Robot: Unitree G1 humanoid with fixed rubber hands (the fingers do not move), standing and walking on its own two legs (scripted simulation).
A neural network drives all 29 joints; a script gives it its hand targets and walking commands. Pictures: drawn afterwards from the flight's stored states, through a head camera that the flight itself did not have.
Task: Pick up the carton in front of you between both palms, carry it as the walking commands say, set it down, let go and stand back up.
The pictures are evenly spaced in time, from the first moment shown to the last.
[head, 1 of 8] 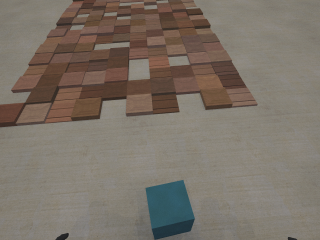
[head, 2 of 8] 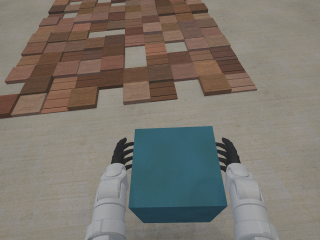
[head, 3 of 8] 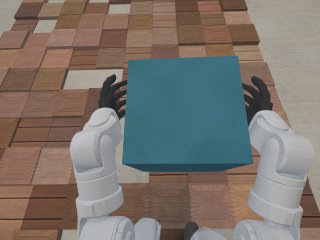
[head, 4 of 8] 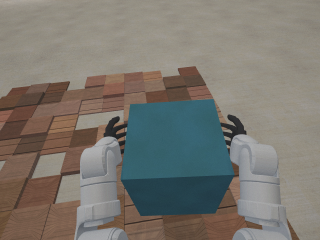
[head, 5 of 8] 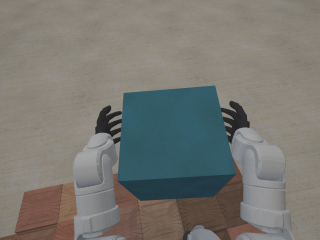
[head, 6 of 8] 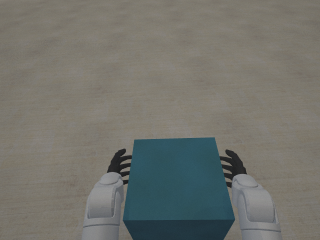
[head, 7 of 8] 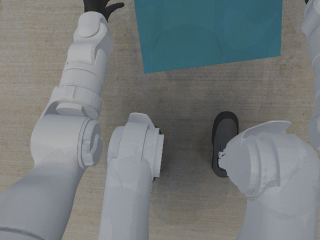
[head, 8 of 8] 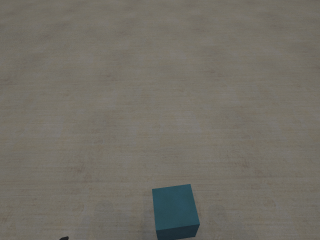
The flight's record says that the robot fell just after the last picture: no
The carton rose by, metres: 0.77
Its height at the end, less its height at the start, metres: +0.00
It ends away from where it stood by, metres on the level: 6.49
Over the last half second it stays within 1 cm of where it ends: yes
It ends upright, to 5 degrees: yes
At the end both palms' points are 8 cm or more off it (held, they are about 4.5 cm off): yes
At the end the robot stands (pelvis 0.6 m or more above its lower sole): yes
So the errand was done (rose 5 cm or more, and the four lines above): yes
